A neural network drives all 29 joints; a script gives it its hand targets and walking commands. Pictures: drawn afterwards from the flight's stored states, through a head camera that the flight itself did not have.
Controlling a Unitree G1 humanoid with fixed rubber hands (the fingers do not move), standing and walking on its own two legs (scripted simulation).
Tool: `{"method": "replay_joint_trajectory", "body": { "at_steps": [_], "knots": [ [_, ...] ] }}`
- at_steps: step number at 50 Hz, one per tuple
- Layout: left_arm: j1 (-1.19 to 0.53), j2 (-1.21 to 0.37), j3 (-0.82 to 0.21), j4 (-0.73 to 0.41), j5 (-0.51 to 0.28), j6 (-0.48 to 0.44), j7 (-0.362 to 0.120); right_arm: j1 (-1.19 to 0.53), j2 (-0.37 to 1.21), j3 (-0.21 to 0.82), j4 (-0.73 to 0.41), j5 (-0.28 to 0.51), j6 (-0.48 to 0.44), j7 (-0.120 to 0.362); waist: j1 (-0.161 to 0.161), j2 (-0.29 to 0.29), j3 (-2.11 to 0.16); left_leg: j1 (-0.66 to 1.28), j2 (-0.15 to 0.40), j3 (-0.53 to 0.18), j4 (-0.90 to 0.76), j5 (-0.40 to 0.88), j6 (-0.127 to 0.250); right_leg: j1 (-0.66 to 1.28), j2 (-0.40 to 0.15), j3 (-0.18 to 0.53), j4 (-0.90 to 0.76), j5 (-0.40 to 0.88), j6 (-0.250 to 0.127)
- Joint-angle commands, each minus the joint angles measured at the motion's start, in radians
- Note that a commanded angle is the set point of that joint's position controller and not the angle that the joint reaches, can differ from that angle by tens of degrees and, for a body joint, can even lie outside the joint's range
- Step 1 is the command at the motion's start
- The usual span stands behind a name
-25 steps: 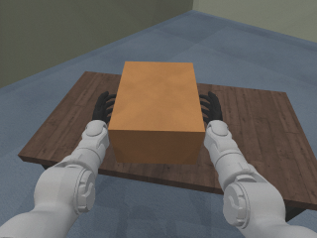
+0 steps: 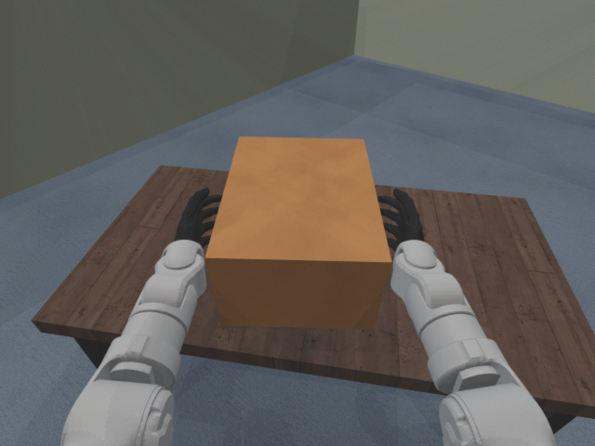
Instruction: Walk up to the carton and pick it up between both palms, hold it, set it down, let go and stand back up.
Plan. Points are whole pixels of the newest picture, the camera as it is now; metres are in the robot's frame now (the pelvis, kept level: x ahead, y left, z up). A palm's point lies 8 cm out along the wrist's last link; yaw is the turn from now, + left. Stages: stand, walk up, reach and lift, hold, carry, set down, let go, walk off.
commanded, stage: reach and lift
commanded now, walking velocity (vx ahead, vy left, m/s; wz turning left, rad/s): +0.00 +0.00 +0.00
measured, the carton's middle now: (299, 223) +0.43 -0.02 +0.10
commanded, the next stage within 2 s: hold in 1.44 s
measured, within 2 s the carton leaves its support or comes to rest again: neither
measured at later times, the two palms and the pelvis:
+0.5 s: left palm (171, 237) +0.35 +0.15 +0.15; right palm (406, 240) +0.34 -0.15 +0.15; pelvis -0.01 +0.00 +0.00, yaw +0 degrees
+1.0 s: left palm (169, 226) +0.35 +0.15 +0.17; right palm (408, 226) +0.35 -0.15 +0.16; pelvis -0.02 +0.00 +0.01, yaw +0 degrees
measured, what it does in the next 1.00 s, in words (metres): stands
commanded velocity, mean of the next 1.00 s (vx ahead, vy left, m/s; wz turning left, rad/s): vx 0.00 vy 0.00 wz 0.00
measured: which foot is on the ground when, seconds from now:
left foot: down 0.00-1.00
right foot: down 0.00-1.00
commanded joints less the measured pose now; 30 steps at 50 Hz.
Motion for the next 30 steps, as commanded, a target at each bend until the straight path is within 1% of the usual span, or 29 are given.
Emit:
{"method": "replay_joint_trajectory", "body": {
  "at_steps": [1,3,6,8,11,16,19,23,30],
  "knots": [
    [-0.774,-0.805,-0.346,-0.464,0.02,0.024,-0.177,-0.756,0.866,0.417,-0.428,0.093,0.002,0.151,0.004,-0.043,-0.376,0.094,-0.049,0.009,-0.075,0.342,-0.034,0.372,0.039,0.024,-0.013,0.465,0.028],
    [-0.752,-0.803,-0.334,-0.486,0.044,0.055,-0.187,-0.741,0.855,0.404,-0.432,0.089,0.009,0.146,-0.001,-0.033,-0.35,0.113,-0.05,0.014,-0.084,0.335,-0.036,0.38,0.036,0.022,-0.025,0.471,0.031],
    [-0.736,-0.795,-0.316,-0.503,0.082,0.092,-0.201,-0.725,0.835,0.374,-0.419,0.065,0.009,0.146,-0.008,-0.024,-0.308,0.14,-0.049,0.022,-0.099,0.313,-0.039,0.38,0.035,0.012,-0.043,0.446,0.034],
    [-0.73,-0.8,-0.32,-0.517,0.099,0.111,-0.209,-0.726,0.825,0.362,-0.421,0.05,0.002,0.148,-0.013,-0.016,-0.297,0.162,-0.048,0.027,-0.103,0.315,-0.043,0.375,0.037,0.003,-0.051,0.436,0.034],
    [-0.719,-0.814,-0.339,-0.53,0.112,0.134,-0.219,-0.735,0.811,0.353,-0.437,0.035,-0.011,0.152,-0.023,-0.005,-0.295,0.197,-0.047,0.032,-0.102,0.332,-0.049,0.367,0.042,-0.01,-0.061,0.431,0.034],
    [-0.704,-0.84,-0.387,-0.566,0.107,0.164,-0.223,-0.762,0.791,0.363,-0.493,0.031,-0.031,0.157,-0.034,0.006,-0.307,0.238,-0.045,0.032,-0.092,0.37,-0.056,0.35,0.05,-0.026,-0.07,0.422,0.032],
    [-0.693,-0.849,-0.409,-0.585,0.105,0.18,-0.22,-0.776,0.779,0.374,-0.525,0.035,-0.035,0.159,-0.034,0.008,-0.311,0.253,-0.044,0.03,-0.09,0.378,-0.056,0.337,0.053,-0.031,-0.075,0.402,0.03],
    [-0.694,-0.849,-0.414,-0.585,0.108,0.202,-0.215,-0.802,0.766,0.375,-0.537,0.037,-0.032,0.163,-0.026,0.003,-0.298,0.253,-0.041,0.032,-0.098,0.343,-0.05,0.309,0.054,-0.037,-0.086,0.337,0.025],
    [-0.712,-0.855,-0.397,-0.554,0.115,0.23,-0.207,-0.86,0.755,0.361,-0.516,0.04,-0.03,0.174,-0.008,-0.006,-0.29,0.247,-0.038,0.038,-0.113,0.275,-0.035,0.274,0.051,-0.037,-0.102,0.244,0.013]
  ]
}}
